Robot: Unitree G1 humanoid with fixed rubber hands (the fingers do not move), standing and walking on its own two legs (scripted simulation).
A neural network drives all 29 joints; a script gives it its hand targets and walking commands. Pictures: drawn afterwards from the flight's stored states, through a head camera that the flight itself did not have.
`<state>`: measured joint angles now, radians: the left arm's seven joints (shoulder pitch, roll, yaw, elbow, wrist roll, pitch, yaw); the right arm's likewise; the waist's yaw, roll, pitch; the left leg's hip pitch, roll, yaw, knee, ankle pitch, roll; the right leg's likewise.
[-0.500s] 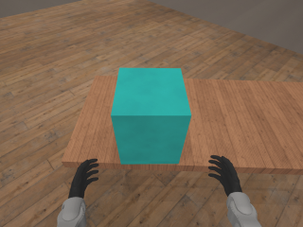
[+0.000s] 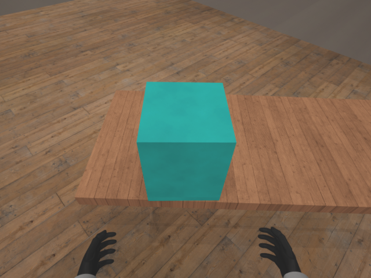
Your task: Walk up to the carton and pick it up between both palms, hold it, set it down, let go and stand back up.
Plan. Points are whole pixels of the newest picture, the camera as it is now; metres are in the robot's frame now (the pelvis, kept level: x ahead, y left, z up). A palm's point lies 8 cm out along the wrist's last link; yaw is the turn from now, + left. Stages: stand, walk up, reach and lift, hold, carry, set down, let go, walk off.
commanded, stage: set down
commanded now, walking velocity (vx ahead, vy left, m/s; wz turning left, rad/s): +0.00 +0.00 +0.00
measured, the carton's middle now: (184, 143) +0.45 +0.02 +0.01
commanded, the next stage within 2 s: let go in 0.76 s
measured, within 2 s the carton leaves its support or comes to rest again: neither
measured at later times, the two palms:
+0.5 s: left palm (83, 274) +0.15 +0.23 -0.08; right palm (286, 272) +0.16 -0.21 -0.08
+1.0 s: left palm (86, 271) +0.16 +0.22 -0.08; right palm out of the picture +0.15 -0.22 -0.08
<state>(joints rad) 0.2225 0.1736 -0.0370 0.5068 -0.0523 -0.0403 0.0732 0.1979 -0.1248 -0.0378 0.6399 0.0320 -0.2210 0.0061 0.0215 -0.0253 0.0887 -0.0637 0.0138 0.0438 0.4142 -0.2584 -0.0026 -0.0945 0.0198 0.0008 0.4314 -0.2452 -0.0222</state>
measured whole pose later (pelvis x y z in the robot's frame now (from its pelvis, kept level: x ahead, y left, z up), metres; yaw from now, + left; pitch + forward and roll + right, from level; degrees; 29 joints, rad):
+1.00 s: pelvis +0.00 +0.00 +0.00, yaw -1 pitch -5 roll +0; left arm 0.19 0.19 0.00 0.53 -0.01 0.13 0.02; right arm 0.18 -0.16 -0.04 0.73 -0.03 -0.20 0.03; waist 0.01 -0.01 0.08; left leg -0.07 0.02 0.06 0.41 -0.26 0.00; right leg -0.10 0.03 0.01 0.42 -0.24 -0.02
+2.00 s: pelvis +0.00 +0.03 -0.01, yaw -10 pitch +0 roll +0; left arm 0.31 0.15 0.03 0.82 0.02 0.00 0.03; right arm 0.36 -0.17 -0.04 0.92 -0.02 0.04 -0.01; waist -0.02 0.03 -0.05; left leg -0.22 0.04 0.19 0.59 -0.37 0.04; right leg -0.28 0.02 0.07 0.59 -0.31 0.01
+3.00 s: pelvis +0.01 +0.05 -0.01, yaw -12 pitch -2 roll +0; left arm 0.27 0.10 0.01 1.14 0.01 0.02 0.06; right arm 0.37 -0.12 -0.02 1.12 -0.02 0.01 -0.05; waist -0.03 0.03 0.04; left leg -0.11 0.01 0.23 0.48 -0.34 0.06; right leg -0.20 0.01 0.11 0.52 -0.28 0.04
